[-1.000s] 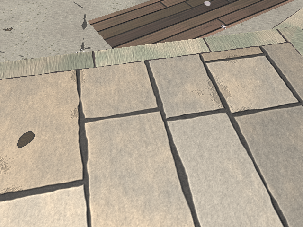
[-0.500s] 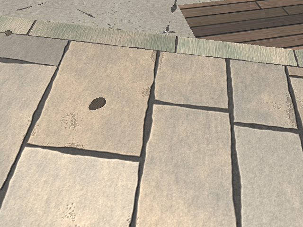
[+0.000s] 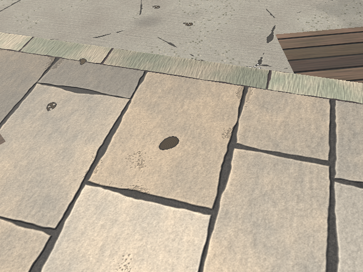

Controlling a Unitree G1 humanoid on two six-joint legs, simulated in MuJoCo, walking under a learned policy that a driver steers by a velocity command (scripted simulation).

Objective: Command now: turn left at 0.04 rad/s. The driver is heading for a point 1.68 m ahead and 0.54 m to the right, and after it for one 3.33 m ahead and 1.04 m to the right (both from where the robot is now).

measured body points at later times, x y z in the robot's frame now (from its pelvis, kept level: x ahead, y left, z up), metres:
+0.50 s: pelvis -0.01 -0.02 -0.01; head +0.01 -0.06 +0.44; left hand +0.20 +0.22 -0.09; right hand +0.07 -0.33 -0.12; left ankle +0.02 +0.13 -0.74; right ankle -0.04 -0.12 -0.73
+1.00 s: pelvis +0.00 -0.04 +0.00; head +0.01 -0.06 +0.45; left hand +0.26 +0.14 -0.08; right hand +0.01 -0.37 -0.09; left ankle +0.06 +0.08 -0.72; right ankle -0.04 -0.12 -0.74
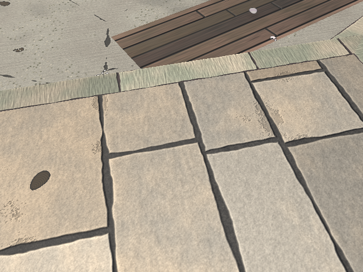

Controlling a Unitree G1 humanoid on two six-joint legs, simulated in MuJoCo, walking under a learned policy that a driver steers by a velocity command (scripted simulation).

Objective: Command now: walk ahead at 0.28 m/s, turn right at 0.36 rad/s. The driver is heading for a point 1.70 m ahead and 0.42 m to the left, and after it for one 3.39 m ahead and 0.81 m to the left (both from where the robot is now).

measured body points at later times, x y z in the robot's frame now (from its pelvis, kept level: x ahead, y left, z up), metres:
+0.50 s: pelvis +0.18 -0.04 -0.02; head +0.23 -0.05 +0.43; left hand +0.44 +0.18 -0.07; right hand +0.14 -0.32 -0.15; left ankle +0.01 +0.13 -0.71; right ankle +0.27 -0.16 -0.74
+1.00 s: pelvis +0.45 +0.00 -0.03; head +0.49 +0.02 +0.42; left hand +0.40 +0.28 -0.16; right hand +0.73 -0.18 -0.10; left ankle +0.55 +0.10 -0.74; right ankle +0.28 -0.16 -0.72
